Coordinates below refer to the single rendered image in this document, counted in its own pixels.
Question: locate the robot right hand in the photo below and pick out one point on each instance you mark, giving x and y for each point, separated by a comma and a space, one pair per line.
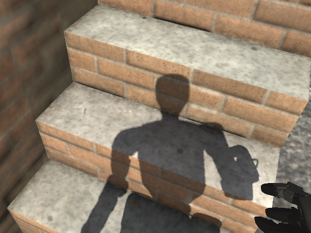
294, 220

